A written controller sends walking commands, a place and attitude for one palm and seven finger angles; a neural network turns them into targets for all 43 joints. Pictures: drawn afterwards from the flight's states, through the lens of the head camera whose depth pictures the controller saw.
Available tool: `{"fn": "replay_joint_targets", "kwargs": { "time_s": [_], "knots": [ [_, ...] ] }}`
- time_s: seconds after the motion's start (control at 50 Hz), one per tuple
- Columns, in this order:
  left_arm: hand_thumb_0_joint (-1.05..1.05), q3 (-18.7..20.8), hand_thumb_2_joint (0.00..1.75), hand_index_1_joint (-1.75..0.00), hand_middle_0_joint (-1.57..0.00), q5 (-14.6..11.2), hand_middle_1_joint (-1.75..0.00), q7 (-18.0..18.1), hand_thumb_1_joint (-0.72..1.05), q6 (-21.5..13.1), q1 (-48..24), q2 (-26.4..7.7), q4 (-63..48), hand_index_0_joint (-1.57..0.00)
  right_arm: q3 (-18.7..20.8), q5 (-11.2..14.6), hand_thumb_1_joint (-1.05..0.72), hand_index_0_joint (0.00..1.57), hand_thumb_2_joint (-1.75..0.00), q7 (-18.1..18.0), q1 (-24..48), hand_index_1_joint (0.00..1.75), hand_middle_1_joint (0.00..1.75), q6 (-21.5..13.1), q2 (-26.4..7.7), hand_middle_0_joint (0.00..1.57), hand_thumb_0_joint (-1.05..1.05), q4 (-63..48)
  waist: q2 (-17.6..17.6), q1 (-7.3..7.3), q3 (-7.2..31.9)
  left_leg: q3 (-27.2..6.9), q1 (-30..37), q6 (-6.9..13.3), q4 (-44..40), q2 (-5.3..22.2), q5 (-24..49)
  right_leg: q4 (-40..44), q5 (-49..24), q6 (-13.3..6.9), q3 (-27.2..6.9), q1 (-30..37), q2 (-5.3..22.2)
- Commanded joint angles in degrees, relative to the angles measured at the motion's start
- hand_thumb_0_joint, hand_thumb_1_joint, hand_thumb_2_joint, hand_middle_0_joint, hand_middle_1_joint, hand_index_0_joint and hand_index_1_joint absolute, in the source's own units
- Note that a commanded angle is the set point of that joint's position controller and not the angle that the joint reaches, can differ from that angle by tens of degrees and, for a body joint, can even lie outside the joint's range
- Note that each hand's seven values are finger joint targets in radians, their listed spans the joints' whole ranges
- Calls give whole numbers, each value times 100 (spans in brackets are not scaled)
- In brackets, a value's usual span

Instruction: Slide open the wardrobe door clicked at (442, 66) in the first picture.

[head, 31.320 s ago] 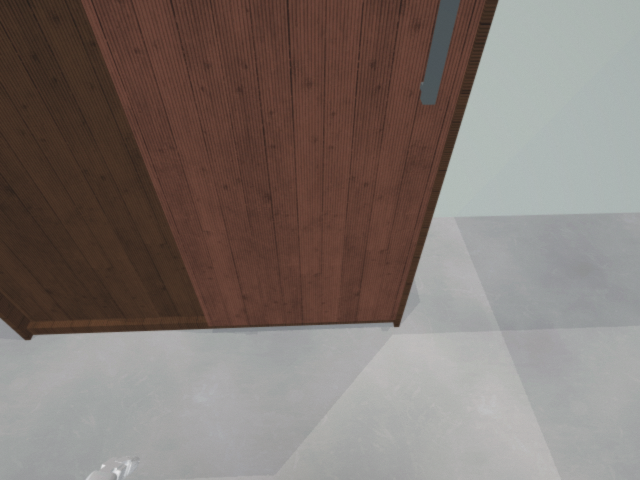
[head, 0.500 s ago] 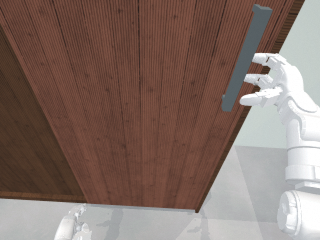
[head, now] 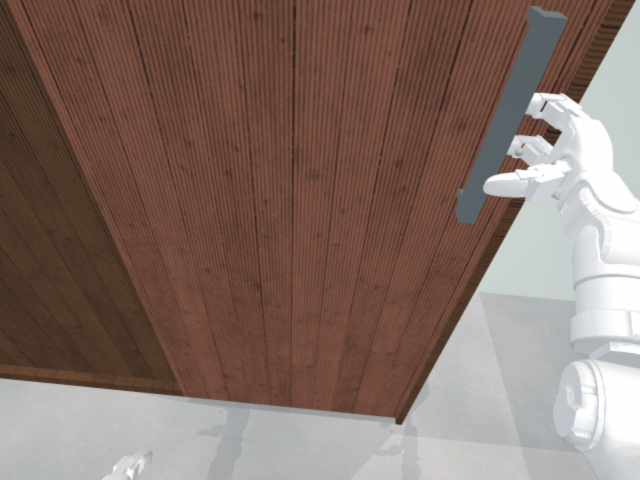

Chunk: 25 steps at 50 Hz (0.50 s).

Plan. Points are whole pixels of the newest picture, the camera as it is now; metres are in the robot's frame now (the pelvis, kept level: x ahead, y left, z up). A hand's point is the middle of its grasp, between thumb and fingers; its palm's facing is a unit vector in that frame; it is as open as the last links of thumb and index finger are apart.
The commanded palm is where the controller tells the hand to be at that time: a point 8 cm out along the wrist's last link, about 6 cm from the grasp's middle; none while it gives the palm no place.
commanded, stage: slide the fingers in behind the handle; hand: right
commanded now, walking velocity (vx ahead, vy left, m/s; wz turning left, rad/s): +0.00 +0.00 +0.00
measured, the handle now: (495, 128) +0.48 -0.16 +0.26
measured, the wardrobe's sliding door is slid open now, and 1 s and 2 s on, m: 0.00 0.00 0.00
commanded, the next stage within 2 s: grip the handle and tug to test in 1.62 s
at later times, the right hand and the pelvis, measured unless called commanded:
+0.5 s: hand (508, 159) +0.43 -0.16 +0.24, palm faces +0.02 +1.00 +0.00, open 14.0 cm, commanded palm +0.40 -0.21 +0.25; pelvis +0.01 +0.00 +0.00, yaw +0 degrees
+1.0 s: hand (486, 156) +0.43 -0.14 +0.24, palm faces -0.01 +1.00 +0.00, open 14.0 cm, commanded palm +0.41 -0.19 +0.25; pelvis +0.01 +0.00 +0.00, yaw +0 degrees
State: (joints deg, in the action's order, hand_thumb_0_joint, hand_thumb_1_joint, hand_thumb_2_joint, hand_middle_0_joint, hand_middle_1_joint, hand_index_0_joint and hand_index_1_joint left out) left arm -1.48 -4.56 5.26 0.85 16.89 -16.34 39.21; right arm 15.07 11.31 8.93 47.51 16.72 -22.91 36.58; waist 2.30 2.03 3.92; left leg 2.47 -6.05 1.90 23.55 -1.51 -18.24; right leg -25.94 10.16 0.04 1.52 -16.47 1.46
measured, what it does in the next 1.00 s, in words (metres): stands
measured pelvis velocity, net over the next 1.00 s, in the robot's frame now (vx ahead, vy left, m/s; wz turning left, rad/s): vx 0.01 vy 0.00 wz -0.01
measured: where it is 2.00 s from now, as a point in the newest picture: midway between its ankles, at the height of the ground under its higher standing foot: outside the picture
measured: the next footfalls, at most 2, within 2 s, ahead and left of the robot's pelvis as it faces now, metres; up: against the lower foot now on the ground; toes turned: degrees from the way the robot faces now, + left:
none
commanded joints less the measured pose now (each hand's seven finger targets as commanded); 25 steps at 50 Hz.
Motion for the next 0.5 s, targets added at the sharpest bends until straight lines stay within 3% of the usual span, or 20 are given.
{"fn": "replay_joint_targets", "kwargs": {
  "time_s": [0.0, 0.04, 0.12, 0.18, 0.28, 0.36, 0.4, 0.46, 0.48],
  "knots": [
    [0, 268, 90, -30, -20, -26, -30, 72, 90, -295, -610, -713, -904, -20, 305, 59, 50, 30, -30, 6, 2527, 120, 120, -374, -1311, 30, 0, -1251, -439, -48, 1384, -174, -548, -127, -401, 58, 2077, 38, -1109, -381, -125, 1491, -100],
    [0, 250, 90, -30, -20, -44, -30, 60, 90, -309, -668, -683, -943, -20, 133, 80, 50, 30, -30, 22, 2658, 120, 120, -366, -1121, 30, 0, -1449, -241, -21, 1303, -163, -673, -118, -417, 43, 1966, 44, -1045, -370, -130, 1547, -102],
    [0, 233, 90, -30, -20, -43, -30, 69, 90, -319, -717, -669, -941, -20, 117, 67, 50, 30, -30, -50, 2836, 120, 120, -352, -1139, 30, 0, -1667, -107, 7, 1267, -168, -760, -103, -452, 33, 1819, 51, -990, -361, -144, 1627, -79],
    [0, 231, 90, -30, -20, -27, -30, 46, 90, -365, -805, -632, -1003, -20, 98, 85, 50, 30, -30, -145, 2851, 120, 120, -416, -1039, 30, 0, -2180, 45, -35, 1552, -163, -641, -71, -411, 23, 1983, 21, -1248, -357, -179, 1872, -75],
    [0, 205, 90, -30, -20, 7, -30, 41, 90, -323, -844, -631, -966, -20, 172, 93, 50, 30, -30, -212, 2543, 120, 120, -300, -1020, 30, 0, -2105, -264, -87, 1541, -153, -434, -92, -382, 35, 2247, 51, -1358, -359, -142, 1747, -83],
    [0, 193, 90, -30, -20, -2, -30, 47, 90, -236, -870, -649, -946, -20, 191, 56, 50, 30, -30, -246, 2231, 120, 120, -48, -1028, 30, 0, -1784, -449, -102, 1244, -151, -470, -116, -461, 50, 2197, 68, -1272, -358, -91, 1625, -79],
    [0, 185, 90, -30, -20, -2, -30, 53, 90, -207, -900, -624, -956, -20, 152, 28, 50, 30, -30, -250, 2413, 120, 120, 36, -994, 30, 0, -1811, -278, -85, 1270, -158, -520, -113, -426, 61, 2248, 60, -1292, -349, -96, 1619, -93],
    [0, 194, 90, -30, -20, -3, -30, 51, 90, -229, -907, -599, -998, -20, -163, 86, 50, 30, -30, -229, 2622, 120, 120, -34, -629, 30, 0, -2163, -276, 2, 1367, -139, -528, -108, -435, 47, 2346, 9, -1457, -360, -119, 1824, -92],
    [0, 190, 90, -30, -20, -10, -30, 53, 90, -234, -974, -597, -995, -20, -120, 80, 50, 30, -30, -236, 2711, 120, 120, -64, -704, 30, 0, -2269, -184, -7, 1437, -151, -532, -94, -408, 48, 2364, 10, -1482, -357, -134, 1861, -92]
  ]
}}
